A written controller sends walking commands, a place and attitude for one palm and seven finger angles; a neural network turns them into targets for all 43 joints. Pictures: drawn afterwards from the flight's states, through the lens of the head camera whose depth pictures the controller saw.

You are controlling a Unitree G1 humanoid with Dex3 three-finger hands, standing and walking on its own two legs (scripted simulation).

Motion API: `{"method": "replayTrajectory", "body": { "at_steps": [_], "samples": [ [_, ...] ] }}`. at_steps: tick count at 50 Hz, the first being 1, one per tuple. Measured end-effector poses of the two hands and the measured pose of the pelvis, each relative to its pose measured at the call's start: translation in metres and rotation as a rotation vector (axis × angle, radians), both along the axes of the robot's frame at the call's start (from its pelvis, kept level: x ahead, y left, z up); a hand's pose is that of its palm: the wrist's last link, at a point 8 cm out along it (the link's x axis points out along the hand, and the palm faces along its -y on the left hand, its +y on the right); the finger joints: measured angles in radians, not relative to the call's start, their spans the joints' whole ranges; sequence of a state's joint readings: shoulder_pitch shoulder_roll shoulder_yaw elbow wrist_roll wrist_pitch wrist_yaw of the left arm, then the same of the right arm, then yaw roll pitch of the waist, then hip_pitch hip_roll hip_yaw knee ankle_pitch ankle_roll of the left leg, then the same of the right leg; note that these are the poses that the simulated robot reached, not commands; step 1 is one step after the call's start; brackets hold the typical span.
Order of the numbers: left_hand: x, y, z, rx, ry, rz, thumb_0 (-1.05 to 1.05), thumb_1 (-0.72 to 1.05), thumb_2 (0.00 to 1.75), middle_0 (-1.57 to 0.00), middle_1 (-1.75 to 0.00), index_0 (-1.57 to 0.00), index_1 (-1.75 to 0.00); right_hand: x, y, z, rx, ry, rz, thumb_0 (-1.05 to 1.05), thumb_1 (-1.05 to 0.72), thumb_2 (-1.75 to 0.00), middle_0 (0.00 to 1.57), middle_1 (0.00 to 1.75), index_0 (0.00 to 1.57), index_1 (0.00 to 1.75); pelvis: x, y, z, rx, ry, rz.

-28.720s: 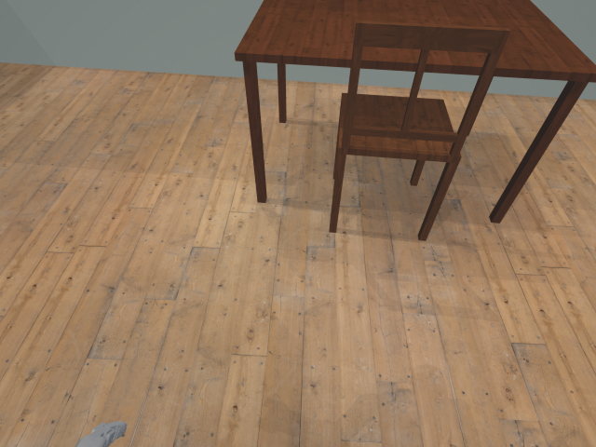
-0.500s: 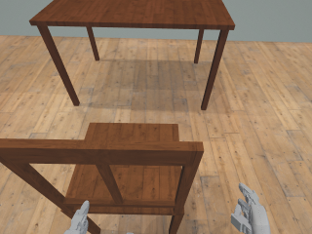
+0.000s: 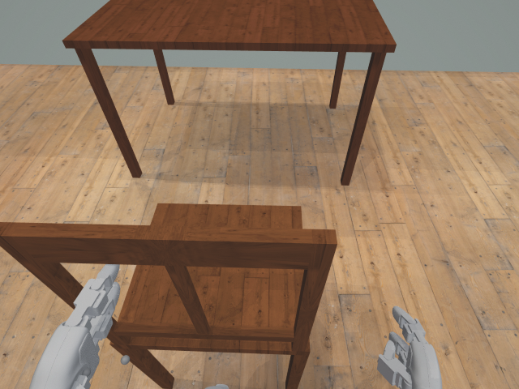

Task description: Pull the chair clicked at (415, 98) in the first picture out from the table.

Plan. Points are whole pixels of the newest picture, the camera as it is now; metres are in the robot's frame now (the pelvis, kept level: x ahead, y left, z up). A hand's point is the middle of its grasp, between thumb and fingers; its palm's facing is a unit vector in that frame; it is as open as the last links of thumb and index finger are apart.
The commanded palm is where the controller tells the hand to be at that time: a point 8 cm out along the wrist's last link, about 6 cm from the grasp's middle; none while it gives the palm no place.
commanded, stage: draw the hand back to the body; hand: left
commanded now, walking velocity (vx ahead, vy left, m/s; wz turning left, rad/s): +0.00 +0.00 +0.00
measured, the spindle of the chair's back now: (191, 301) +0.26 +0.14 -0.03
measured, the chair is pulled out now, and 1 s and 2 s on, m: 0.80 0.80 0.79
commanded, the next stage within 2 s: step back with the hand held close in 1.04 s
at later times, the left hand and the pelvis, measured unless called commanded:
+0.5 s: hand (73, 334) +0.17 +0.24 +0.10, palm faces +0.16 -0.84 -0.51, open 10.1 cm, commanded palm +0.15 +0.29 +0.21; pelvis +0.03 +0.00 +0.05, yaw +0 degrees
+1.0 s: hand (69, 327) +0.17 +0.24 +0.10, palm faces +0.19 -0.81 -0.55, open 6.5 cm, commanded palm +0.16 +0.29 +0.24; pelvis +0.03 -0.01 +0.05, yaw +1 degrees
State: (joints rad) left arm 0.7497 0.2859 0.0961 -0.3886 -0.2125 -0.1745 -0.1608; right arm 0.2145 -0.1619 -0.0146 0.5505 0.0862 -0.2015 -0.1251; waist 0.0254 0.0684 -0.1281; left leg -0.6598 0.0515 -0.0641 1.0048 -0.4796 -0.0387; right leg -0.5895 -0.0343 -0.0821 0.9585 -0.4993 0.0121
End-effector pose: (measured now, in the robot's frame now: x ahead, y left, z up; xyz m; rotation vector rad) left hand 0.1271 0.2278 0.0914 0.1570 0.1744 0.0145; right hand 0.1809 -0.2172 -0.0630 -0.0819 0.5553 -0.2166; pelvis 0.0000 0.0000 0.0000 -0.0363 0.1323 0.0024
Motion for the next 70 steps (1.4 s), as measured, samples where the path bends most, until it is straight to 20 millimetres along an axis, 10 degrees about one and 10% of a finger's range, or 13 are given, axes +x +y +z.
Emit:
{"method": "replayTrajectory", "body": {
  "at_steps": [40, 60, 70],
  "samples": [
    [0.020, 0.054, 0.051, 0.402, 0.310, 0.327, 0.01, 0.80, 0.85, -0.20, -0.28, -0.45, -0.36, 0.049, 0.002, 0.032, -0.049, 0.044, 0.206, 0.01, -0.90, -0.90, 0.20, 0.30, 0.21, 0.30, 0.038, -0.012, 0.053, 0.036, -0.165, 0.019],
    [0.009, 0.045, 0.051, 0.385, 0.291, 0.306, 0.01, 0.89, 0.90, -0.21, -0.30, -0.44, -0.37, 0.027, -0.003, 0.030, -0.032, 0.057, 0.189, 0.01, -0.90, -0.90, 0.20, 0.30, 0.20, 0.29, 0.024, -0.017, 0.054, 0.039, -0.188, 0.012],
    [0.014, 0.056, 0.063, 0.409, 0.196, 0.242, 0.01, 0.89, 0.90, -0.21, -0.30, -0.44, -0.38, -0.006, -0.016, 0.033, -0.078, 0.188, 0.135, 0.01, -0.90, -0.90, 0.20, 0.30, 0.21, 0.29, -0.016, -0.015, 0.058, 0.032, -0.175, -0.001]
  ]
}}
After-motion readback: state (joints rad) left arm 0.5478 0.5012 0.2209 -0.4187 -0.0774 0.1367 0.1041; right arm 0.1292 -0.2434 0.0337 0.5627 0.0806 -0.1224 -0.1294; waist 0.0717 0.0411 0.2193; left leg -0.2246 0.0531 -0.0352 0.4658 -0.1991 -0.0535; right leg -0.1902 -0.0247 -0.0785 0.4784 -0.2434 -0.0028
